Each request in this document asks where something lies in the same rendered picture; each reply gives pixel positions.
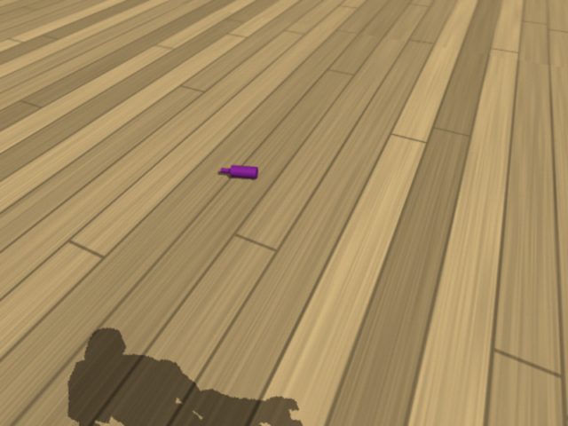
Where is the bottle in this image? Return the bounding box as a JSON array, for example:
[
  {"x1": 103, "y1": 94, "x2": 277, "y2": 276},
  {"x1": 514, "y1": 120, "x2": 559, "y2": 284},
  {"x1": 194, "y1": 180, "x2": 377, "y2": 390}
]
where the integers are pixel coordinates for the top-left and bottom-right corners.
[{"x1": 221, "y1": 165, "x2": 258, "y2": 179}]

